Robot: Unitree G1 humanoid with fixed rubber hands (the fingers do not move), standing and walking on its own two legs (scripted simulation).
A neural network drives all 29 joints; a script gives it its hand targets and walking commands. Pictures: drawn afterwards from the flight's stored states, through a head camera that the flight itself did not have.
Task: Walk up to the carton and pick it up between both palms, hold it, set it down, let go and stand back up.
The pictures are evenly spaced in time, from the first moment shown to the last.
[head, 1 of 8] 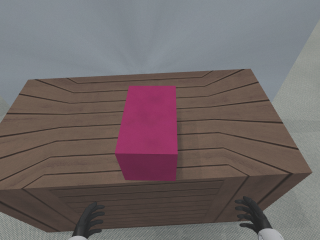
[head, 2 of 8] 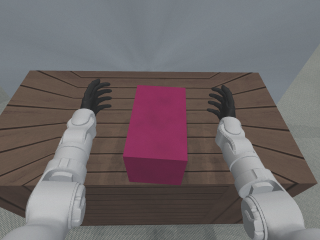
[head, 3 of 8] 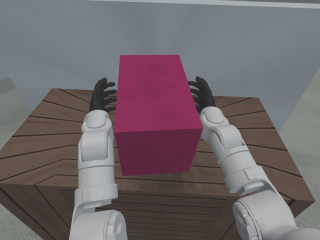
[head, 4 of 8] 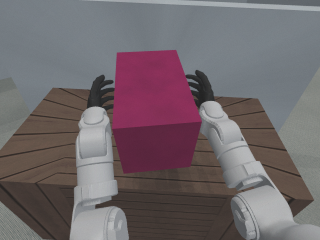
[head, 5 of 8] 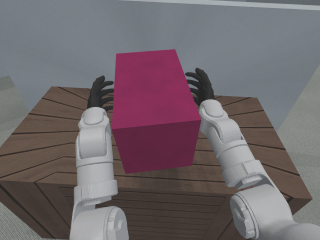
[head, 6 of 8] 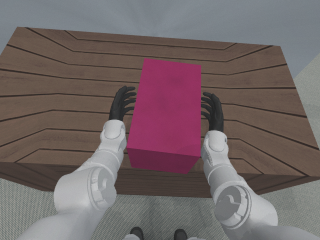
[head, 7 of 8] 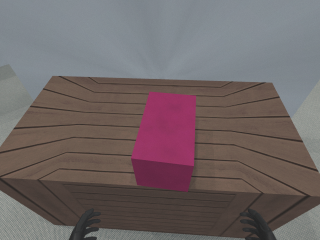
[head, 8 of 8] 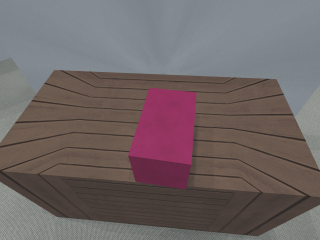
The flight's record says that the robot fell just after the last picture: no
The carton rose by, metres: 0.23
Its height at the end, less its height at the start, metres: +0.00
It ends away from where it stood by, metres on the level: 0.01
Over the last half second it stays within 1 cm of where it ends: yes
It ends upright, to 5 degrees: yes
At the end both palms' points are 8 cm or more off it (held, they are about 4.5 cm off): yes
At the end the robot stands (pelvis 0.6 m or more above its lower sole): yes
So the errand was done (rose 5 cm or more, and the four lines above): yes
